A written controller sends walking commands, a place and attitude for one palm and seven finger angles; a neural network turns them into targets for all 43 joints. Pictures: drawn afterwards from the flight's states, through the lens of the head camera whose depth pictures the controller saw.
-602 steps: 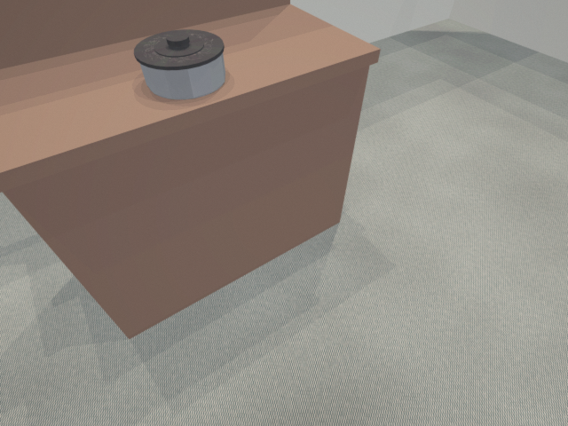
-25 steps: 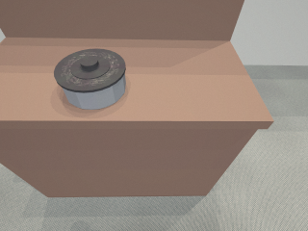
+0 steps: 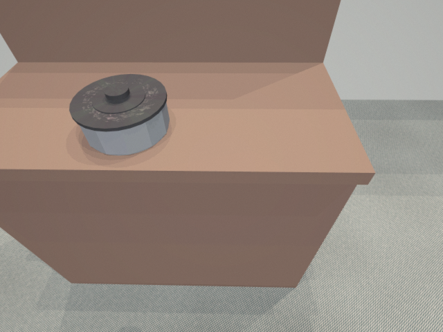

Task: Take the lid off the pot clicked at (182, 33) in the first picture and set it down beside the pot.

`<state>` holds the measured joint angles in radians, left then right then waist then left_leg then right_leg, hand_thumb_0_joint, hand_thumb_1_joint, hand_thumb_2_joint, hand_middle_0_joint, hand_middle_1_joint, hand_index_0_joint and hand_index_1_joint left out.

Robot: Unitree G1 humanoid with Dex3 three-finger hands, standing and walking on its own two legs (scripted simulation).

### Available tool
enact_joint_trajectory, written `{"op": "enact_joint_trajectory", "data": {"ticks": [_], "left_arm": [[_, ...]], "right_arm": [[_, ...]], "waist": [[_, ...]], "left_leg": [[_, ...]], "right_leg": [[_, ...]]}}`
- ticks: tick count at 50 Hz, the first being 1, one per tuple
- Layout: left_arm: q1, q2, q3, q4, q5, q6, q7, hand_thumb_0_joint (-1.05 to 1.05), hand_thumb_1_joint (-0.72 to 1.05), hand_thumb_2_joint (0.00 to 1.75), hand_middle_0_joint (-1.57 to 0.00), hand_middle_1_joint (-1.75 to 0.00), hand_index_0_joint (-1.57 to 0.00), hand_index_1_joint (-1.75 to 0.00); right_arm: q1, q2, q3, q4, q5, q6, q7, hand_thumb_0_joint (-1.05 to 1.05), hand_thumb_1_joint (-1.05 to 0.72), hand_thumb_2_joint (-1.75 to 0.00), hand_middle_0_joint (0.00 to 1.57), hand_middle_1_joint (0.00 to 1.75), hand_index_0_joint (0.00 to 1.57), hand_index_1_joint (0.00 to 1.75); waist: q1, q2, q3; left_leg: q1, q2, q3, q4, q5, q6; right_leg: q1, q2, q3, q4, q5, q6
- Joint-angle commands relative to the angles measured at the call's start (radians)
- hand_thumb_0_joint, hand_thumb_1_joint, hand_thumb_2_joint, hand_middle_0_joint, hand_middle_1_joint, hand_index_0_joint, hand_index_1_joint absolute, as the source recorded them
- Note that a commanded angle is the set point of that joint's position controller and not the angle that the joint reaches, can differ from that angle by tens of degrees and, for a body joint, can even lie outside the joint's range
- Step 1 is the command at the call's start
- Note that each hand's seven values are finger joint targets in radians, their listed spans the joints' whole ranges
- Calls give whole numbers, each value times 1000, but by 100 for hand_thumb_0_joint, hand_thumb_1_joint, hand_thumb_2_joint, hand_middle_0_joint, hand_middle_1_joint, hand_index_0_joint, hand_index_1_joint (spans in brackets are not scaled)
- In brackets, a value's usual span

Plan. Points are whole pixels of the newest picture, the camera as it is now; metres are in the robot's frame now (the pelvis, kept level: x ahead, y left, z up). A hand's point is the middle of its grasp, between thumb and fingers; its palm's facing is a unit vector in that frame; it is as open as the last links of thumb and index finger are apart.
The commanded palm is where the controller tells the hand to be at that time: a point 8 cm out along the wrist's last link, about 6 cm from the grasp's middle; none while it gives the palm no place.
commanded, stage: come to a stop and stand still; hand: left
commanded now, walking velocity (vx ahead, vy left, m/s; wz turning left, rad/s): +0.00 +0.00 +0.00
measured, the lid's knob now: (117, 91) +0.55 +0.26 +0.15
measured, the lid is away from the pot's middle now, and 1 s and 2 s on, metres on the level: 0.00 0.00 0.00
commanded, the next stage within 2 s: look again from close up in 0.04 s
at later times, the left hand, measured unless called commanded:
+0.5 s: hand out of the picture +0.00 +0.25 -0.19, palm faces +0.02 -0.98 -0.22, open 7.4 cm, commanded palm none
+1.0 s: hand out of the picture -0.04 +0.26 -0.18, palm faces -0.01 -0.98 -0.19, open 7.4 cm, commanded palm none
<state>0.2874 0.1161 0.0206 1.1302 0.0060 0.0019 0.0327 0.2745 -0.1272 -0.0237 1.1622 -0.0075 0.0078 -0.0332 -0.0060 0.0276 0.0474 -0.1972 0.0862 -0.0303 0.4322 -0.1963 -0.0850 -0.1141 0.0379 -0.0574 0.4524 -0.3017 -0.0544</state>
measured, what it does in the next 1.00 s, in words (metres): shifts its weight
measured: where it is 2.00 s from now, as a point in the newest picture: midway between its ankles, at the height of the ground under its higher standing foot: outside the picture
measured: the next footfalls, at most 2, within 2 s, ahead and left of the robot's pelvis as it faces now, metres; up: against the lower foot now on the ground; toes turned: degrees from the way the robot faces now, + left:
right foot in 1.90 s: +0.19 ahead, -0.03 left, +0.00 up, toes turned -5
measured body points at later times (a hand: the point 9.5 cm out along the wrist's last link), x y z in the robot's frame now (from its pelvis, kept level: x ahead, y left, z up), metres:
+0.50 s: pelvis -0.02 +0.07 -0.01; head -0.03 +0.08 +0.44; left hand +0.00 +0.30 -0.17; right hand +0.03 -0.17 -0.15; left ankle +0.02 +0.15 -0.74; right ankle -0.03 -0.08 -0.74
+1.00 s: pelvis -0.03 +0.08 +0.00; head -0.01 +0.10 +0.45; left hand -0.04 +0.31 -0.17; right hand -0.01 -0.15 -0.15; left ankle +0.02 +0.15 -0.74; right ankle -0.03 -0.08 -0.74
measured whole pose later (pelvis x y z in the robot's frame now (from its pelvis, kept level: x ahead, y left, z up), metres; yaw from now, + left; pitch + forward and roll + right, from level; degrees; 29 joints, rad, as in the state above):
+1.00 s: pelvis -0.03 +0.08 +0.00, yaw -1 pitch +0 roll -1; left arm 0.34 0.18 0.00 1.05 0.02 0.01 0.04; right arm 0.26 -0.16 -0.01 1.06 -0.01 0.00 -0.01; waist 0.01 -0.02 0.04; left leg -0.30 -0.04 0.07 0.50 -0.20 0.08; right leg -0.22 -0.06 0.01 0.49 -0.26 0.05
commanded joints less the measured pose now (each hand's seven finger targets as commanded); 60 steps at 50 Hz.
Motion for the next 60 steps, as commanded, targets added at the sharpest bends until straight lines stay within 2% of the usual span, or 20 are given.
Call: {"op": "enact_joint_trajectory", "data": {"ticks": [1,6,7,8,9,10,12,13,15,16,18,22,24,29,35,38,42,52,58,60], "left_arm": [[39,130,27,-36,0,-20,4,0,90,90,-20,-30,-20,-30],[50,121,28,-34,2,-20,4,0,90,90,-20,-30,-20,-30],[187,140,25,5,19,-60,46,0,90,90,-20,-30,-20,-30],[148,200,30,-26,16,-59,49,0,90,90,-20,-30,-20,-30],[161,201,33,-46,12,-58,46,0,90,90,-20,-30,-20,-30],[146,178,28,-52,16,-54,46,0,90,90,-20,-30,-20,-30],[81,166,18,-89,15,-47,38,0,90,90,-20,-30,-20,-30],[55,157,18,-102,13,-38,37,0,90,90,-20,-30,-20,-30],[77,119,10,-106,12,-23,34,0,90,90,-20,-30,-20,-30],[90,112,11,-108,14,-17,35,0,90,90,-20,-30,-20,-30],[85,129,9,-116,20,-8,31,0,90,90,-20,-30,-20,-30],[86,147,5,-128,19,-5,21,0,90,90,-20,-30,-20,-30],[84,152,7,-141,20,-2,18,0,90,90,-20,-30,-20,-30],[89,156,4,-155,20,0,12,0,90,90,-20,-30,-20,-30],[102,160,1,-149,17,-4,7,0,90,90,-20,-30,-20,-30],[100,163,0,-143,16,-7,7,0,90,90,-20,-30,-20,-30],[112,157,-4,-129,15,-7,7,0,90,90,-20,-30,-20,-30],[120,146,-6,-108,13,-13,10,0,90,90,-20,-30,-20,-30],[111,147,-3,-108,14,-13,9,0,90,90,-20,-30,-20,-30],[119,149,-1,-103,17,-13,6,0,90,90,-20,-30,-20,-30]], "right_arm": [[60,-69,-12,-25,-2,-7,-8,0,-90,-90,20,30,20,30],[53,-74,-12,-31,-3,-12,-9,0,-90,-90,20,30,20,30],[-84,-105,-6,-115,1,-29,0,0,-90,-90,20,30,20,30],[-53,-73,-5,-174,5,-16,-2,0,-90,-90,20,30,20,30],[-33,-54,-11,-174,2,-18,-6,0,-90,-90,20,30,20,30],[-25,-55,-10,-175,2,-27,-4,0,-90,-90,20,30,20,30],[25,-68,-15,-164,7,-25,1,0,-90,-90,20,30,20,30],[44,-77,-17,-162,4,-30,3,0,-90,-90,20,30,20,30],[40,-132,-20,-165,-4,-33,0,0,-90,-90,20,30,20,30],[30,-140,-18,-174,-7,-28,0,0,-90,-90,20,30,20,30],[8,-133,-12,-184,-8,-24,4,0,-90,-90,20,30,20,30],[-14,-150,-12,-209,-7,-21,7,0,-90,-90,20,30,20,30],[-8,-162,-14,-216,-9,-23,7,0,-90,-90,20,30,20,30],[-19,-181,-18,-227,-8,-24,8,0,-90,-90,20,30,20,30],[-13,-181,-16,-210,-5,-26,10,0,-90,-90,20,30,20,30],[-4,-170,-12,-199,-4,-26,11,0,-90,-90,20,30,20,30],[-4,-173,-11,-180,-2,-25,12,0,-90,-90,20,30,20,30],[4,-150,-7,-151,1,-27,11,0,-90,-90,20,30,20,30],[3,-140,-6,-143,2,-24,10,0,-90,-90,20,30,20,30],[3,-143,-6,-141,-3,-20,13,0,-90,-90,20,30,20,30]], "waist": [[-6,-37,61],[-2,-41,57],[71,-143,56],[18,-90,10],[23,-88,-85],[17,-103,-123],[-15,-166,-139],[-23,-128,-112],[-2,-19,-49],[6,-29,12],[12,56,66],[12,23,95],[13,56,59],[18,28,28],[19,16,-14],[17,-20,-7],[15,6,4],[10,-27,-9],[11,-29,15],[13,-48,20]], "left_leg": [[49,1,12,-12,99,55],[54,4,6,-20,117,60],[-118,-19,61,260,0,49],[-180,-36,41,253,-163,52],[-182,-47,59,248,-192,75],[-166,-48,55,225,-189,79],[-50,-59,60,116,-76,83],[-5,-40,40,76,23,87],[-11,46,-43,60,182,124],[-55,57,-50,43,123,135],[-111,38,-76,1,11,138],[-156,21,-93,-56,-171,139],[-149,35,-113,-93,-216,144],[-153,52,-153,-148,-279,156],[-107,48,-139,-142,-232,154],[-104,37,-124,-130,-196,148],[-101,33,-118,-132,-202,144],[-60,13,-71,-69,-83,138],[-78,6,-63,-62,-100,133],[-92,-12,-51,-47,-222,131]], "right_leg": [[-138,-146,134,-172,123,4],[-136,-137,124,-159,128,8],[-60,-227,253,-142,837,116],[79,-301,251,-58,1098,53],[127,-310,236,-10,1112,25],[122,-291,195,24,1032,-37],[38,-229,147,26,715,-31],[-34,-190,115,42,530,-11],[-126,-124,85,33,194,21],[-148,-110,87,1,94,19],[-166,-100,88,1,-9,14],[-178,-97,88,-9,-40,20],[-162,-91,64,17,-42,23],[-144,-88,47,33,-29,31],[-143,-107,59,10,-2,32],[-138,-114,72,-9,14,31],[-148,-119,74,-12,13,36],[-154,-134,94,-28,60,36],[-161,-132,102,-42,33,34],[-171,-141,126,-67,-105,24]]}}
